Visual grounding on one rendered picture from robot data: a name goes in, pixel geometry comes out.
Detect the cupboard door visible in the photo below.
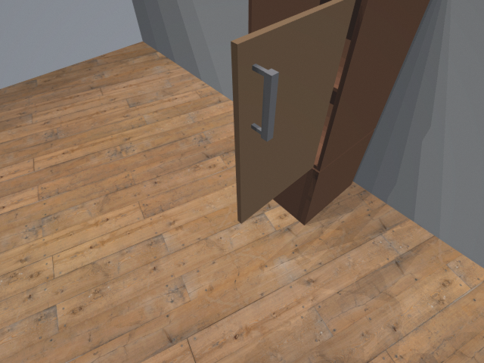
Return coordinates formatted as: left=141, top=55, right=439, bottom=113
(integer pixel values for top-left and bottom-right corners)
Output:
left=231, top=0, right=355, bottom=224

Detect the handle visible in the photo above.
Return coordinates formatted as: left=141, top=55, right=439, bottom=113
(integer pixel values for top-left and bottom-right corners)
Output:
left=251, top=64, right=279, bottom=141

